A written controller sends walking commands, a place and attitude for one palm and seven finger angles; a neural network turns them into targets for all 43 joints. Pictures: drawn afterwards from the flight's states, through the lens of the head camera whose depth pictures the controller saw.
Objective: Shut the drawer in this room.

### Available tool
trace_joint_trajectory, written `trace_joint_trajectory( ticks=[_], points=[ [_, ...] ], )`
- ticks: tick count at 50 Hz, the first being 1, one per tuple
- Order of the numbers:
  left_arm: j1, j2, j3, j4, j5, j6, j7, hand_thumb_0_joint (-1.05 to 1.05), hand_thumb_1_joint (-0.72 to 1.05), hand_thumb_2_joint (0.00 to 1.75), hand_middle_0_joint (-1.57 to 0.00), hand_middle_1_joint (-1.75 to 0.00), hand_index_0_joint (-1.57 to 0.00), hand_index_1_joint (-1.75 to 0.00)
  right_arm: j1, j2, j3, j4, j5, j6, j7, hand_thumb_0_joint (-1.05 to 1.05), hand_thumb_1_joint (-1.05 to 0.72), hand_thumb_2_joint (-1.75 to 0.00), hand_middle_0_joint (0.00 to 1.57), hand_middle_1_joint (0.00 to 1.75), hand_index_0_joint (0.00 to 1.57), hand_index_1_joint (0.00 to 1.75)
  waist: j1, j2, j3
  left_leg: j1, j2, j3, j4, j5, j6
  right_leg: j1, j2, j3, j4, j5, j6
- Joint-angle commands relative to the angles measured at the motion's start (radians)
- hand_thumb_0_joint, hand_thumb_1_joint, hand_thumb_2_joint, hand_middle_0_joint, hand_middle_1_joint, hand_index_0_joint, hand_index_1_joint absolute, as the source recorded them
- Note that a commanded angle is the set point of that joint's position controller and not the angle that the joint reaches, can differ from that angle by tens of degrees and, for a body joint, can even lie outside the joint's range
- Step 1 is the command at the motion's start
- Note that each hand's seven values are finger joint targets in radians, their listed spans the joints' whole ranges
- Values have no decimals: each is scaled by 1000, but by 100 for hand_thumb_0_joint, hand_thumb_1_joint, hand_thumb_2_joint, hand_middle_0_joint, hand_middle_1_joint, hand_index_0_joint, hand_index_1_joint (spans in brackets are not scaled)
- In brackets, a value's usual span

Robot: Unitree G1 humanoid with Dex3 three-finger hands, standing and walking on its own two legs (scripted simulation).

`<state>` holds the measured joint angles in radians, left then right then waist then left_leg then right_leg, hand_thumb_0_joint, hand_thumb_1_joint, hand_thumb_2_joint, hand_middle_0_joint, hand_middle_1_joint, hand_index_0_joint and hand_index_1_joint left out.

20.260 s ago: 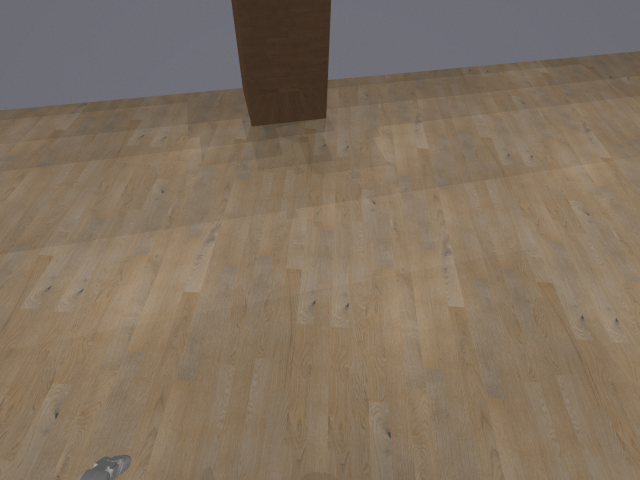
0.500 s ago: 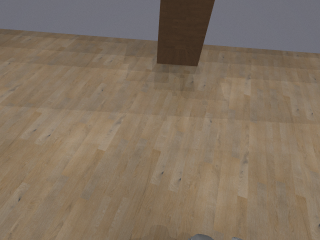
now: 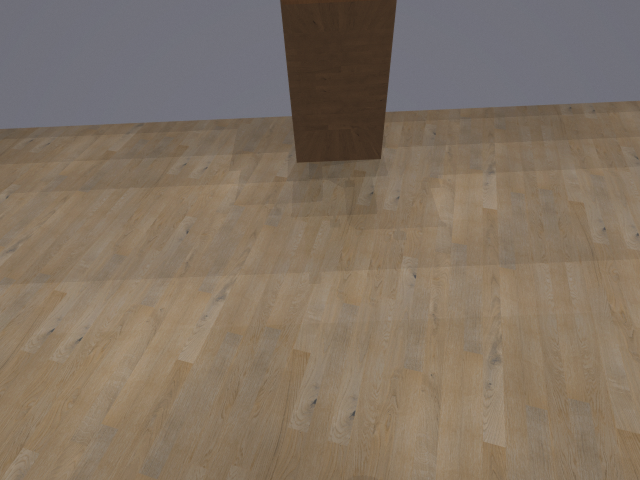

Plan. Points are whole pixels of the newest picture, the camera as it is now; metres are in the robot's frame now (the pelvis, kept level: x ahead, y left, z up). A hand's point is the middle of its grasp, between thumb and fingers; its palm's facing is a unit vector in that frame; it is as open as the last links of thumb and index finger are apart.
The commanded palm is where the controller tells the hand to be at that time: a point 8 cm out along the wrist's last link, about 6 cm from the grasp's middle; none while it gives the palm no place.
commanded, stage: turn or walk to find it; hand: left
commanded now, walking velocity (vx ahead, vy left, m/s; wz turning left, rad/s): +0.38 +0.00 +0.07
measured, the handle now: out of the picture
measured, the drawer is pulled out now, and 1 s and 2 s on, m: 0.26 0.26 0.26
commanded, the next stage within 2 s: stand and wait in 1.36 s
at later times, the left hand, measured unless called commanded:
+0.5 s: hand out of the picture +0.10 +0.19 -0.18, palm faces +0.15 -0.98 -0.10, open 7.4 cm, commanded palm none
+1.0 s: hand (248, 259) +0.55 +0.18 -0.15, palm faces -0.02 -0.98 -0.21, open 7.4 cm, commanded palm none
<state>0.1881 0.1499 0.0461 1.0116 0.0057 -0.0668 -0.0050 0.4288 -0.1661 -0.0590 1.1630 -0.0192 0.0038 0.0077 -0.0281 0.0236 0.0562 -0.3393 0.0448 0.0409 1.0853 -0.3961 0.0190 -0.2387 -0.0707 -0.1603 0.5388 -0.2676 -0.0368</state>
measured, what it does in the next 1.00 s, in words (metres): walks ahead: left foot, then right foot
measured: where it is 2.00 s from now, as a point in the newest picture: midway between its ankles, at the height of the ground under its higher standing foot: (324, 338)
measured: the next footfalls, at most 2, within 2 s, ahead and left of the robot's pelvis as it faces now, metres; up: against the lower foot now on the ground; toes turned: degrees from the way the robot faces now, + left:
left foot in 0.42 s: +0.31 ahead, +0.16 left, +0.00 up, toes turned +11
right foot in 0.92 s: +0.53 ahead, -0.10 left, +0.00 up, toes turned -10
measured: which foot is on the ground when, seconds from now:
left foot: up 0.00-0.40, down 0.42-0.92, up 0.94-1.00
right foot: down 0.00-0.42, up 0.44-0.90, down 0.92-1.00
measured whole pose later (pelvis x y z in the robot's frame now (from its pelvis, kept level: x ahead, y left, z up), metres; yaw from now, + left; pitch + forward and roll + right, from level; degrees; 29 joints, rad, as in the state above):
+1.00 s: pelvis +0.42 +0.00 -0.01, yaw +1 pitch -2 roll +2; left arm 0.08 0.17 0.04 0.98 0.02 -0.08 -0.02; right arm 0.42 -0.15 -0.06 1.15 -0.01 -0.02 0.01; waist -0.06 0.02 0.08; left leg -0.22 0.08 0.08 1.00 -0.48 -0.01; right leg -0.37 -0.09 -0.16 0.63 -0.22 -0.04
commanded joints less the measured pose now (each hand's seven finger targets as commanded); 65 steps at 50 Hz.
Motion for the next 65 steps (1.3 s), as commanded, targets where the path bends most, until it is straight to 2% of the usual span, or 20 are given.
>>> trace_joint_trajectory(
  ticks=[1, 9, 16, 17, 19, 20, 21, 22, 25, 30, 36, 42, 43, 45, 46, 47, 48, 51, 54, 65],
  points=[
    [149, 103, 3, 34, 10, -7, 14, 0, 90, 90, -20, -30, -20, -30, -65, -23, -10, -89, -8, -25, 5, 0, -90, -90, 20, 30, 20, 30, 35, -123, 69, -256, 81, -38, 96, 176, -23, 49, -242, 239, -388, -70, -34],
    [248, 107, -2, 83, 14, -36, 19, 0, 90, 90, -20, -30, -20, -30, -221, -31, -14, -158, -6, -19, 26, 0, -90, -90, 20, 30, 20, 30, 39, -142, 109, -348, 106, 5, -108, 290, -66, 118, -215, 130, -414, 148, -71],
    [324, 132, 2, 127, 20, -20, 28, 0, 90, 90, -20, -30, -20, -30, -395, -26, 5, -227, -1, -46, 31, 0, -90, -90, 20, 30, 20, 30, 82, -157, 101, -211, 59, 81, -429, 209, -21, 237, -238, 99, -313, 397, -80],
    [320, 138, 6, 130, 21, -18, 29, 0, 90, 90, -20, -30, -20, -30, -369, -40, 1, -223, -2, -52, 27, 0, -90, -90, 20, 30, 20, 30, 66, -131, 73, -132, 46, 88, -465, 180, -10, 234, -247, 100, -251, 462, -78],
    [287, 146, 8, 124, 14, -16, 28, 0, 90, 90, -20, -30, -20, -30, -151, -90, -14, -157, -10, -66, 12, 0, -90, -90, 20, 30, 20, 30, -41, -69, -62, 203, -6, 109, -577, 235, 10, 154, -185, 23, 48, 592, -35],
    [306, 117, 5, 114, 7, -15, 21, 0, 90, 90, -20, -30, -20, -30, 6, -184, -35, -117, -17, -74, 0, 0, -90, -90, 20, 30, 20, 30, -97, 88, -202, 466, 134, -52, -606, 280, 50, -8, -103, -23, 287, 367, 11],
    [335, 62, -10, 91, -2, -16, 10, 0, 90, 90, -20, -30, -20, -30, 106, -286, -61, -88, -15, -76, -12, 0, -90, -90, 20, 30, 20, 30, -106, 315, -285, 681, 387, -416, -675, 398, 153, -297, 30, -12, 590, -274, 48],
    [267, 86, -9, 61, 3, -14, 13, 0, 90, 90, -20, -30, -20, -30, 120, -297, -60, -85, 2, -63, -18, 0, -90, -90, 20, 30, 20, 30, -111, 220, -278, 648, 421, -450, -727, 402, 197, -357, 11, 99, 722, -321, 26],
    [155, 58, 2, 65, 14, 0, 3, 0, 90, 90, -20, -30, -20, -30, -91, -147, -24, -129, -2, -77, -20, 0, -90, -90, 20, 30, 20, 30, -31, 70, -29, 273, 344, -264, -827, 280, 155, -374, -83, 147, 754, -125, 32],
    [182, 9, 10, 42, 27, 48, -4, 0, 90, 90, -20, -30, -20, -30, -115, -66, -14, -129, -2, -95, -22, 0, -90, -90, 20, 30, 20, 30, 49, 85, 21, 93, 257, -76, -922, 234, 130, -319, -99, 131, 639, 23, 60],
    [-22, 53, 14, -58, 23, 55, -22, 0, 90, 90, -20, -30, -20, -30, -69, -115, -23, -118, -4, -97, -22, 0, -90, -90, 20, 30, 20, 30, 27, 58, 56, 215, 248, -42, -930, 305, 154, -403, -111, 111, 360, 112, 82],
    [-130, 75, 10, -100, 19, 32, -25, 0, 90, 90, -20, -30, -20, -30, -4, -146, -29, -82, -12, -84, -19, 0, -90, -90, 20, 30, 20, 30, -3, 60, 31, 284, 248, -24, -817, 460, 119, -236, -41, 38, 75, 67, 52],
    [-95, 80, 14, -89, 20, 28, -24, 0, 90, 90, -20, -30, -20, -30, -9, -150, -29, -79, -12, -80, -19, 0, -90, -90, 20, 30, 20, 30, 20, 58, 21, 272, 236, -4, -769, 509, 106, -165, -21, 20, 42, 78, 44],
    [145, 144, 29, -8, 26, 7, -19, 0, 90, 90, -20, -30, -20, -30, -16, -141, -23, -75, -3, -79, -14, 0, -90, -90, 20, 30, 20, 30, 128, -32, -109, 179, 154, 66, -461, 566, 46, 191, -4, 24, -61, 140, 17],
    [293, 247, 55, 40, 33, -8, -6, 0, 90, 90, -20, -30, -20, -30, -5, -88, -14, -91, 8, -82, -4, 0, -90, -90, 20, 30, 20, 30, 178, -234, -228, -47, 63, 128, -160, 288, 6, 443, -237, 279, -93, 182, -46],
    [363, 332, 71, 62, 15, -6, 4, 0, 90, 90, -20, -30, -20, -30, -14, -71, -3, -131, 13, -75, -5, 0, -90, -90, 20, 30, 20, 30, 165, -343, -263, -243, -36, 76, 102, -171, -18, 525, -423, 576, -185, 335, -137],
    [287, 311, 69, 50, 7, -1, 11, 0, 90, 90, -20, -30, -20, -30, -42, -96, -10, -127, 15, -67, -11, 0, -90, -90, 20, 30, 20, 30, 151, -230, -218, -258, 22, -31, 204, -137, -3, 430, -423, 526, -215, 239, -161],
    [99, 185, 32, 6, 6, -1, 10, 0, 90, 90, -20, -30, -20, -30, -136, -53, -12, -128, 1, -49, -1, 0, -90, -90, 20, 30, 20, 30, 75, -96, 12, -271, 106, -53, 201, 67, -11, 79, -324, 373, -320, -56, -95],
    [67, 128, 15, 11, 14, -10, 12, 0, 90, 90, -20, -30, -20, -30, -50, -20, -11, -99, -8, -21, 7, 0, -90, -90, 20, 30, 20, 30, 8, -155, 11, -189, 104, -13, 91, 156, -40, -30, -241, 184, -367, -49, -46],
    [214, 162, 16, 82, 17, -22, 13, 0, 90, 90, -20, -30, -20, -30, -340, -33, 3, -212, -6, -43, 33, 0, -90, -90, 20, 30, 20, 30, 77, -140, 49, -193, 83, 68, -421, 196, -43, 175, -246, 132, -340, 168, -97]
  ],
)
